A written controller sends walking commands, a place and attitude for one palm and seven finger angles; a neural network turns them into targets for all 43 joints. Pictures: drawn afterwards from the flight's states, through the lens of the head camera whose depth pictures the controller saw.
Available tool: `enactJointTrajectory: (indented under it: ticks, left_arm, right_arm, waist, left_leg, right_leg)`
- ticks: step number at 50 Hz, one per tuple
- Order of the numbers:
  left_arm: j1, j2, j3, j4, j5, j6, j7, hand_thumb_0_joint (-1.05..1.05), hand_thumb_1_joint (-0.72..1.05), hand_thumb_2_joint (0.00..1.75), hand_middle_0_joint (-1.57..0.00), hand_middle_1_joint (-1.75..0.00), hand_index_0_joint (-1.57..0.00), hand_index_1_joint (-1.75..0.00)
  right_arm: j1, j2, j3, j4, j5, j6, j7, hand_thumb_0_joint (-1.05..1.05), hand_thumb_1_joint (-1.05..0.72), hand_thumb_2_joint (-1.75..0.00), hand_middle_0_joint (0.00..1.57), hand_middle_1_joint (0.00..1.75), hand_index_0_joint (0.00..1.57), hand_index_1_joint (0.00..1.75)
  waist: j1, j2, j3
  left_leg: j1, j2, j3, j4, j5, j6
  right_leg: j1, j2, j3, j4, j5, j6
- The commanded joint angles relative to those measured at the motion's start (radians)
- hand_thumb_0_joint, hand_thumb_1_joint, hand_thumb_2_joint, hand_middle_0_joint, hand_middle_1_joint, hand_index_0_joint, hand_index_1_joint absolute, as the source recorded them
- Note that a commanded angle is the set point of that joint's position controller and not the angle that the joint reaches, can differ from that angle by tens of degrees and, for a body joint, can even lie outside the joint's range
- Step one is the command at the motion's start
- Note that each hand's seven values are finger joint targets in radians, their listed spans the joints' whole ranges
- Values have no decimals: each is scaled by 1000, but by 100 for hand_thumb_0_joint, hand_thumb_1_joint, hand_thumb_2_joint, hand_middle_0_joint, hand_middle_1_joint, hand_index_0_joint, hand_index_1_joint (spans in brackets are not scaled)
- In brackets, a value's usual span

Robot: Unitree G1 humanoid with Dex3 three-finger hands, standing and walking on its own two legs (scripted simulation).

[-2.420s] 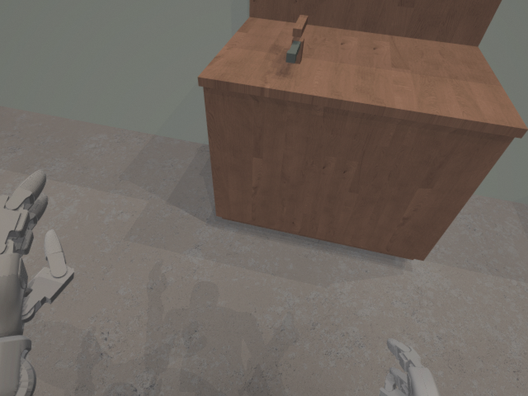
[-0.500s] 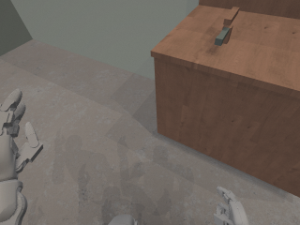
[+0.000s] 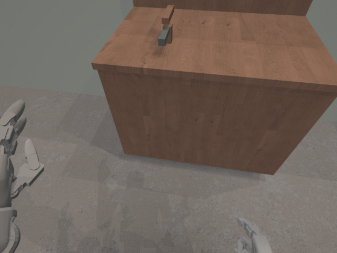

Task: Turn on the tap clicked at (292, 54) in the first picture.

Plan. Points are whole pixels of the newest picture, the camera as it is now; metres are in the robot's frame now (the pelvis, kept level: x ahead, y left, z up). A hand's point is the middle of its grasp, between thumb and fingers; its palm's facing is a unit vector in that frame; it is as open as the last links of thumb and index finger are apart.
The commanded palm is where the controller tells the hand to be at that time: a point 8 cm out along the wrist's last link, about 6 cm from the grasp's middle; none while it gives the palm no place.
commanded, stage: turn to face it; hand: left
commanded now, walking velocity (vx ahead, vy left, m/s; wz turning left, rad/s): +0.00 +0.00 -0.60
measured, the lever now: (162, 41) +0.83 +0.11 +0.09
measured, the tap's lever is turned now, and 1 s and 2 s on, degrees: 0 0 0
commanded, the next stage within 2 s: take the last steps up to it in 0.74 s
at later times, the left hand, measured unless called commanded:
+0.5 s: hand (83, 176) +0.20 +0.16 +0.17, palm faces +0.20 -0.89 -0.40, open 7.4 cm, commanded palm +0.16 +0.20 +0.19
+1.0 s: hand (136, 194) +0.17 +0.07 +0.19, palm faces -0.01 -0.87 -0.50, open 7.4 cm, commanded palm +0.14 +0.14 +0.19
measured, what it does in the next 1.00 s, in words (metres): walks backwards, turning right: right foot, then left foot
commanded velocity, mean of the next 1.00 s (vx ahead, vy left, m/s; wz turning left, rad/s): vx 0.05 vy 0.03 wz -0.30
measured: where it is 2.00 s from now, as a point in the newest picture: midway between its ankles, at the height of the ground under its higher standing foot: outside the picture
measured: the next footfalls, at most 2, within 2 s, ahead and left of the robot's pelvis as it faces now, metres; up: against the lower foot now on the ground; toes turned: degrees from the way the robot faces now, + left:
right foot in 0.02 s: +0.07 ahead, -0.11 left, +0.00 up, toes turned -5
left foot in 0.42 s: +0.01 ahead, +0.10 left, +0.00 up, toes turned -8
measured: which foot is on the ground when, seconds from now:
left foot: down 0.00-0.02, up 0.04-0.40, down 0.42-0.70, up 0.72-1.00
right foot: up 0.00-0.00, down 0.02-0.44, up 0.46-0.66, down 0.68-1.00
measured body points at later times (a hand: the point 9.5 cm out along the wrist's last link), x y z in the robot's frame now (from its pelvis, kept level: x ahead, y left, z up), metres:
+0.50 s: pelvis -0.06 -0.03 +0.01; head -0.05 -0.02 +0.46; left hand +0.18 +0.21 +0.20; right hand +0.05 -0.31 -0.06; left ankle -0.03 +0.11 -0.72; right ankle +0.00 -0.11 -0.70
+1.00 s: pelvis -0.11 -0.06 +0.01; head -0.08 -0.07 +0.46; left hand +0.17 +0.11 +0.22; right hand -0.09 -0.36 -0.08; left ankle -0.08 +0.05 -0.72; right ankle -0.10 -0.16 -0.72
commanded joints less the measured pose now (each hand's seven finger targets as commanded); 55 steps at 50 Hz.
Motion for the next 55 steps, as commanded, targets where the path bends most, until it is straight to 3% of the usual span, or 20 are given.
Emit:
enactJointTrajectory:
  ticks: [1,2,4,6,9,18,20,22,23,25,27,32,33,35,36,39,43,49,52,55]
  left_arm:
    - [-125,250,140,-296,7,-85,23,0,90,90,-20,-30,-20,-30]
    - [-97,288,191,-301,0,-90,36,0,90,90,-20,-30,-20,-30]
    - [-11,298,227,-309,-26,-74,40,0,90,90,-20,-30,-20,-30]
    - [111,273,249,-327,-42,-91,38,0,90,90,-20,-30,-20,-30]
    - [121,239,235,-320,-47,-105,34,0,90,90,-20,-30,-20,-30]
    - [62,203,150,-254,-32,-67,32,0,90,90,-20,-30,-20,-30]
    - [7,209,130,-290,-28,-74,26,0,90,90,-20,-30,-20,-30]
    - [-33,206,129,-324,-11,-85,23,0,90,90,-20,-30,-20,-30]
    - [-43,234,154,-308,3,-85,32,0,90,90,-20,-30,-20,-30]
    - [-38,203,133,-265,13,-90,22,0,90,90,-20,-30,-20,-30]
    - [-58,151,72,-265,1,-84,17,0,90,90,-20,-30,-20,-30]
    - [-153,160,66,-237,10,-87,26,0,90,90,-20,-30,-20,-30]
    - [-165,177,83,-220,13,-91,26,0,90,90,-20,-30,-20,-30]
    - [-127,246,145,-197,12,-92,35,0,90,90,-20,-30,-20,-30]
    - [-101,244,169,-183,-2,-86,39,0,90,90,-20,-30,-20,-30]
    - [98,259,224,-235,-23,-96,29,0,90,90,-20,-30,-20,-30]
    - [127,249,239,-335,-27,-131,40,0,90,90,-20,-30,-20,-30]
    - [156,210,183,-290,-13,-107,59,0,90,90,-20,-30,-20,-30]
    - [105,187,160,-268,1,-125,55,0,90,90,-20,-30,-20,-30]
    - [14,166,115,-173,29,-121,37,0,90,90,-20,-30,-20,-30]
  right_arm:
    - [-92,-160,-78,-155,8,-58,-7,0,-90,-90,20,30,20,30]
    - [-128,-136,-65,-171,0,-55,-10,0,-90,-90,20,30,20,30]
    - [-147,-149,-88,-161,0,-27,-7,0,-90,-90,20,30,20,30]
    - [-140,-114,-50,-144,-11,3,-5,0,-90,-90,20,30,20,30]
    - [-154,-109,-47,-137,-12,28,-4,0,-90,-90,20,30,20,30]
    - [-116,-164,-71,-147,5,44,-30,0,-90,-90,20,30,20,30]
    - [-114,-182,-79,-157,4,36,-41,0,-90,-90,20,30,20,30]
    - [-133,-200,-81,-170,2,19,-46,0,-90,-90,20,30,20,30]
    - [-146,-165,-75,-161,0,3,-49,0,-90,-90,20,30,20,30]
    - [-139,-155,-87,-146,-5,-16,-44,0,-90,-90,20,30,20,30]
    - [-119,-172,-88,-134,8,-35,-32,0,-90,-90,20,30,20,30]
    - [-84,-192,-86,-105,4,-90,-20,0,-90,-90,20,30,20,30]
    - [-78,-183,-89,-100,9,-94,-18,0,-90,-90,20,30,20,30]
    - [-120,-142,-76,-123,5,-89,-20,0,-90,-90,20,30,20,30]
    - [-128,-145,-80,-111,4,-83,-27,0,-90,-90,20,30,20,30]
    - [-167,-127,-66,-110,0,-38,-27,0,-90,-90,20,30,20,30]
    - [-170,-122,-55,-107,-9,-30,-32,0,-90,-90,20,30,20,30]
    - [-110,-159,-82,-81,-8,-52,-61,0,-90,-90,20,30,20,30]
    - [-111,-192,-92,-90,-6,-57,-68,0,-90,-90,20,30,20,30]
    - [-120,-171,-86,-49,-11,-83,-66,0,-90,-90,20,30,20,30]
  waist:
    - [-9,-45,-150]
    - [7,-243,-173]
    - [6,-226,-199]
    - [-8,-100,-232]
    - [-21,-133,-268]
    - [-25,-139,-221]
    - [-33,-57,-177]
    - [-16,214,-116]
    - [-7,277,-99]
    - [-10,233,-10]
    - [-4,233,-3]
    - [-28,172,-78]
    - [-29,86,-109]
    - [-26,-262,-150]
    - [-13,-279,-192]
    - [-14,-127,-185]
    - [-28,-153,-276]
    - [-48,-73,-237]
    - [-45,247,-127]
    - [-56,210,22]
  left_leg:
    - [-122,30,-11,218,211,33]
    - [-310,-97,-48,397,-221,-2]
    - [-292,-78,-228,555,-226,-3]
    - [-320,-81,-237,489,-118,-4]
    - [-244,-101,-196,294,-88,-9]
    - [27,-156,-157,-125,-37,50]
    - [121,-76,-211,-264,-42,95]
    - [89,185,-448,-390,-9,218]
    - [-72,255,-455,-436,-41,260]
    - [-228,219,-339,-414,-49,258]
    - [-133,159,-179,-312,154,192]
    - [-56,109,-136,-86,343,105]
    - [-61,71,-111,17,299,81]
    - [-314,-116,-87,343,-182,15]
    - [-301,-109,-182,462,-208,21]
    - [-338,-91,-237,508,-121,18]
    - [-247,-126,-172,241,-65,31]
    - [44,-155,-120,-218,-6,90]
    - [98,138,-508,-398,-74,250]
    - [-132,132,-476,-432,-208,290]
  right_leg:
    - [241,-112,165,-219,443,-87]
    - [306,-274,456,-254,764,-192]
    - [181,-305,569,-349,393,-208]
    - [232,-243,462,-298,360,-239]
    - [226,-194,372,-312,341,-216]
    - [38,-145,448,-387,47,-150]
    - [-76,-73,404,-302,-21,-96]
    - [-206,77,203,67,-92,-28]
    - [-160,59,132,343,-103,-16]
    - [-123,24,132,493,-75,-8]
    - [-126,0,68,274,-108,-5]
    - [118,38,-52,-169,67,3]
    - [173,3,-14,-253,180,-15]
    - [278,-285,420,-288,704,-177]
    - [236,-332,444,-313,631,-202]
    - [213,-285,407,-291,498,-232]
    - [273,-225,285,-286,515,-216]
    - [121,-177,275,-317,-95,-151]
    - [-132,32,26,76,-182,-50]
    - [-154,-20,26,296,-126,-36]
